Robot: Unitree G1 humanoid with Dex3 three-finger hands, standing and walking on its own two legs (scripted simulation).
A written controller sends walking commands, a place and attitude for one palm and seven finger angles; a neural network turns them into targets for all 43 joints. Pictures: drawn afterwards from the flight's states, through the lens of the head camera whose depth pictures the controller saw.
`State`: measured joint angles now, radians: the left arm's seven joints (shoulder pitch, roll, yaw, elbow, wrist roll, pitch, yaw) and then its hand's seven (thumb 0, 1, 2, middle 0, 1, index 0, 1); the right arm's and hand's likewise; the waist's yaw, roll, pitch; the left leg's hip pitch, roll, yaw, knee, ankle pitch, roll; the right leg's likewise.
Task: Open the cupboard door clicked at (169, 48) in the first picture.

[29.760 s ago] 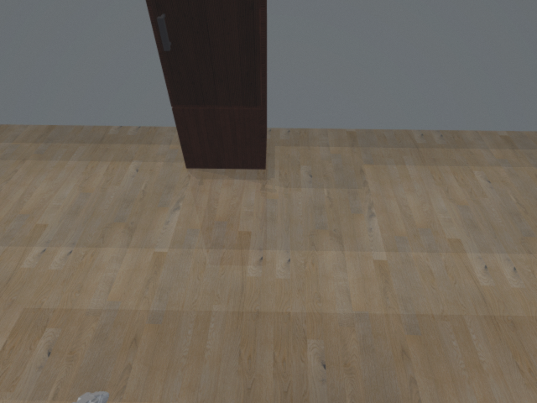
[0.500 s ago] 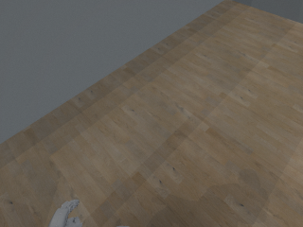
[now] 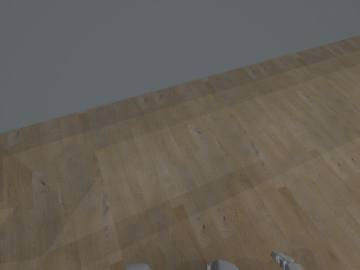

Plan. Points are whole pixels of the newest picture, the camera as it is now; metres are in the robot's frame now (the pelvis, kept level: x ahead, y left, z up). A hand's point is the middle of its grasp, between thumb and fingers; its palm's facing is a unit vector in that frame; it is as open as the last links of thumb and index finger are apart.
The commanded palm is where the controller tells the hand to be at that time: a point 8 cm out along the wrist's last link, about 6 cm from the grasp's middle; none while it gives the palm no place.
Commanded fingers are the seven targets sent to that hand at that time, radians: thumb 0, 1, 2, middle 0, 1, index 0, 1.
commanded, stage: turn to face it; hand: left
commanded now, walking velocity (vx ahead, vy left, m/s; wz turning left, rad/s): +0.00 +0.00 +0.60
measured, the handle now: out of the picture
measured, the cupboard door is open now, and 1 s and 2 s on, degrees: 42 42 42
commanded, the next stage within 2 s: take the last steps up to it in 1.94 s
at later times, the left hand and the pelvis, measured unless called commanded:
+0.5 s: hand out of the picture +0.04 +0.14 -0.14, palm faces +0.31 -0.92 -0.26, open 7.3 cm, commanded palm none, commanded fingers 0.00 0.90 0.90 -0.20 -0.30 -0.20 -0.30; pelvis +0.03 -0.07 +0.02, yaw +19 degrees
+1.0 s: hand out of the picture +0.02 +0.18 -0.14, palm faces +0.57 -0.77 -0.28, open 7.4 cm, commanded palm none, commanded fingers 0.00 0.90 0.90 -0.20 -0.30 -0.20 -0.30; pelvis +0.05 -0.06 +0.01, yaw +35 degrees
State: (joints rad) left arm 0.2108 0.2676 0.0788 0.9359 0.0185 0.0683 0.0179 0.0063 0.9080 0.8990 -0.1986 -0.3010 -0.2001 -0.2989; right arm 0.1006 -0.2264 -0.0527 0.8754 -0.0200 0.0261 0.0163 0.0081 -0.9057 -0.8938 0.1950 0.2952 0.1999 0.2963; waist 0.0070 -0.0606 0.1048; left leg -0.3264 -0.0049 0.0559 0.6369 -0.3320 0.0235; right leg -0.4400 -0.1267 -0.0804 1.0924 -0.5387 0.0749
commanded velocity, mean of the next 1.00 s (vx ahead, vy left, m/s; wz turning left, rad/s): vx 0.00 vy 0.00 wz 0.60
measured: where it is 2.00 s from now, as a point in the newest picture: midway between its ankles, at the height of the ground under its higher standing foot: outside the picture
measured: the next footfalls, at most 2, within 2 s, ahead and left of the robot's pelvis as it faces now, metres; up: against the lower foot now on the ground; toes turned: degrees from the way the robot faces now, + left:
right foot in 0.24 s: +0.07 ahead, -0.15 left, +0.00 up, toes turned +5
left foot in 0.66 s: +0.02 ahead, +0.07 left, +0.00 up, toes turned +30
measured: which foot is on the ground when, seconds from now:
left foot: down 0.00-0.24, up 0.26-0.64, down 0.66-1.00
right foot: up 0.00-0.22, down 0.24-0.66, up 0.68-1.00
